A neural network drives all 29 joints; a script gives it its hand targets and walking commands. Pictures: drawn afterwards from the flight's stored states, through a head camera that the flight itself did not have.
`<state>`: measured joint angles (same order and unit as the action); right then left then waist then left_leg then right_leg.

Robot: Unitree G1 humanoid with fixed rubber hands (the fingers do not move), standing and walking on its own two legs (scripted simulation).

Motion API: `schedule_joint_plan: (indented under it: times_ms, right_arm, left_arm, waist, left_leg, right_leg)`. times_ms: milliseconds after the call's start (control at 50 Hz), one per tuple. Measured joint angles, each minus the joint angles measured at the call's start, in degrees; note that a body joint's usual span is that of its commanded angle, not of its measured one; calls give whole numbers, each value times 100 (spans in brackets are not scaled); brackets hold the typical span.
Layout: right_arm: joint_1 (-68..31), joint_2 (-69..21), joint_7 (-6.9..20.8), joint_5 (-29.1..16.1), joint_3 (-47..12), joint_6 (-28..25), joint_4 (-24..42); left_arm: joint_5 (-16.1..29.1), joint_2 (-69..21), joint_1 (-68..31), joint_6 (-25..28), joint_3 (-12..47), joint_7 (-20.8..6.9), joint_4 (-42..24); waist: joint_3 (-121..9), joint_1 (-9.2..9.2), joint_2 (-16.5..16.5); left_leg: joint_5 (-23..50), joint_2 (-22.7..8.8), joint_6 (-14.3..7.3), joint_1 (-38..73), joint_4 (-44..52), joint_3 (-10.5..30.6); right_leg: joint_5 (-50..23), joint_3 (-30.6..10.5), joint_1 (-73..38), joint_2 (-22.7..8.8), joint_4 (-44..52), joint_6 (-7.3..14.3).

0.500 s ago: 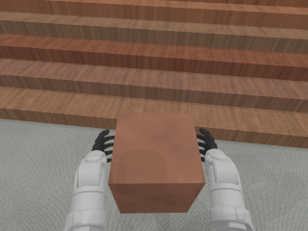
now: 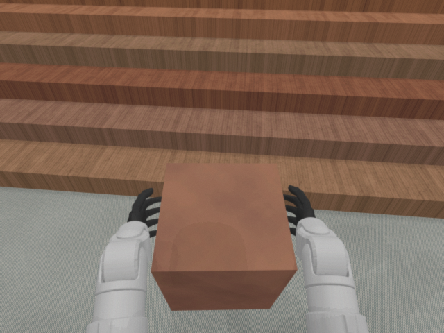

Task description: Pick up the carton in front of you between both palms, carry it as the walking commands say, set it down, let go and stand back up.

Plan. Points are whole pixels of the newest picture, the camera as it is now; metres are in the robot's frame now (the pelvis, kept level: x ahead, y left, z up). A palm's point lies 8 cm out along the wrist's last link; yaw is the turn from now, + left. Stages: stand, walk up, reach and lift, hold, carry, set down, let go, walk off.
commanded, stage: carry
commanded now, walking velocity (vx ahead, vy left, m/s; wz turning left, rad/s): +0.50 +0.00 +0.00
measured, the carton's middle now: (221, 240) +0.30 +0.01 +0.00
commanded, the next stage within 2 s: none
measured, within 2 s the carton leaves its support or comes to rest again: neither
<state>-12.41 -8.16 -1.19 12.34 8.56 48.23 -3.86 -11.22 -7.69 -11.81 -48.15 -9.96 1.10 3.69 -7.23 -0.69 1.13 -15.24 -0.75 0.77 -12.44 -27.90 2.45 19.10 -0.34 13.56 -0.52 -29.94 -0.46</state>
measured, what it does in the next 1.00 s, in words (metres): walks ahead: left foot, then right foot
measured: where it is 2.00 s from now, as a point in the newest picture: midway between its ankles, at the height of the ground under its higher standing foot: (232, 163)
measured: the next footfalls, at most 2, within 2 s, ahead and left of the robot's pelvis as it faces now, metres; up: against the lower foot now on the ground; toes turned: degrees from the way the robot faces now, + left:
left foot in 0.24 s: +0.15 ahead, +0.10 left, +0.00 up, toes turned +11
right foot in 0.60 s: +0.46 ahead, -0.12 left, +0.00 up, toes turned -12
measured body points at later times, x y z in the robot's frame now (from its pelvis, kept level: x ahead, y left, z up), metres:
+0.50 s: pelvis +0.22 -0.01 +0.01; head +0.21 -0.01 +0.46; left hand +0.50 +0.14 +0.09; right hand +0.50 -0.16 +0.09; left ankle +0.11 +0.10 -0.74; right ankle +0.31 -0.13 -0.71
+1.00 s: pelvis +0.53 -0.03 +0.00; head +0.54 -0.05 +0.45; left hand +0.86 +0.13 +0.16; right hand +0.88 -0.17 +0.16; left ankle +0.67 +0.09 -0.70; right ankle +0.42 -0.12 -0.74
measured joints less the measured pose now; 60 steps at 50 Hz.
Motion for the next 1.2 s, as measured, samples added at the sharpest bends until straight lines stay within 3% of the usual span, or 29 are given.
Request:
schedule_joint_plan:
  times_ms: [60,120,160,220,260,340,380,540,600,640,700,760,840,920,1060,1120,1160,1200]
  right_arm:
    - [156,80,-65,-170,-46,408,503]
    - [240,261,-111,-434,-76,852,862]
    - [209,300,-182,-580,-121,1121,1061]
    - [186,215,-224,-673,-137,1421,1470]
    - [179,31,-245,-625,-151,1533,1707]
    - [427,58,-315,-568,-455,1846,1924]
    - [504,68,-377,-588,-462,2018,2084]
    - [216,37,-421,-668,-248,2241,2343]
    - [93,38,-421,-669,-163,2296,2392]
    - [5,123,-420,-709,-74,2313,2377]
    - [-93,90,-423,-747,14,2396,2485]
    - [-165,-51,-428,-709,-3,2396,2848]
    - [-489,-70,-429,-682,-3,2413,3170]
    - [-1094,129,-452,-659,72,2566,2908]
    - [-2430,687,-547,-794,270,2974,1453]
    - [-3021,823,-558,-839,320,2943,655]
    - [-3261,849,-582,-860,344,2906,220]
    - [-3359,869,-603,-904,413,2893,23]
  left_arm:
    - [163,-12,17,-366,142,92,-321]
    - [219,-30,44,-805,366,243,-626]
    - [271,-13,125,-1111,451,349,-978]
    - [357,2,233,-1484,446,410,-1590]
    - [445,28,320,-1647,338,408,-1966]
    - [583,26,587,-1937,248,410,-2204]
    - [615,35,575,-2068,292,418,-2225]
    - [576,6,262,-2231,280,419,-2386]
    - [560,-17,104,-2265,257,418,-2373]
    - [520,-46,-58,-2209,299,420,-2211]
    - [539,-57,-107,-2284,300,462,-2349]
    - [631,-60,-117,-2324,201,467,-2801]
    - [714,-105,-431,-2352,3,470,-3161]
    - [752,101,-1066,-2476,-71,490,-2828]
    - [823,647,-2464,-2876,-78,588,-1300]
    - [902,928,-2995,-2952,-124,592,-643]
    - [940,1033,-3210,-2982,-201,594,-285]
    - [893,1014,-3373,-3012,-285,602,-79]
  waist:
    - [-213,53,55]
    - [-313,78,-108]
    - [-301,69,-215]
    - [-236,31,-301]
    - [-232,-11,-326]
    - [-274,19,-116]
    - [-232,81,-26]
    - [-56,273,28]
    - [14,243,80]
    - [122,133,161]
    - [377,55,73]
    - [550,-20,19]
    - [570,-133,-38]
    - [426,-184,-16]
    - [285,-115,-41]
    - [429,98,-240]
    - [622,223,-262]
    - [839,303,-236]
  left_leg:
    - [-600,-134,-30,-267,-529,-48]
    - [-1136,-136,-62,-712,-1120,-514]
    - [-1056,-60,-79,-900,-1004,-766]
    - [-370,55,-72,-818,-94,-1158]
    - [377,68,-205,-657,224,-1330]
    - [-52,-55,-352,-378,161,-1408]
    - [-69,-101,-268,-64,494,-1367]
    - [-517,-274,83,1183,1143,-1261]
    - [-1266,-509,254,1333,294,-1147]
    - [-1309,-690,165,645,-1478,-843]
    - [-903,-530,-62,-654,-3610,-499]
    - [-269,-553,-175,-1561,-3812,-583]
    - [172,-565,-165,-2259,-3046,-711]
    - [600,-521,-172,-2535,-2033,-815]
    - [1091,-246,-470,-2111,-502,-1214]
    - [823,-59,-682,-1876,-738,-1410]
    - [413,-36,-745,-1802,-961,-1425]
    - [319,2,-707,-1570,-755,-1412]
  right_leg:
    - [-217,180,-30,42,103,49]
    - [-51,288,-149,-88,291,91]
    - [-65,276,-283,-191,520,56]
    - [96,234,-454,-296,558,-19]
    - [490,235,-275,-358,-109,-40]
    - [848,492,864,-290,-2313,98]
    - [601,634,1337,-317,-2529,106]
    - [-947,1068,1893,-422,-365,35]
    - [-1226,1413,1491,-303,87,193]
    - [-1055,1555,1510,-263,-410,505]
    - [-766,1606,1138,-273,-200,562]
    - [-796,1592,629,-218,403,523]
    - [-719,1492,17,-181,975,469]
    - [-410,1392,-535,-137,1195,357]
    - [631,1237,-1419,-106,863,22]
    - [1103,958,-955,-365,-1086,27]
    - [900,465,-57,-214,-2957,161]
    - [576,269,769,-107,-3977,285]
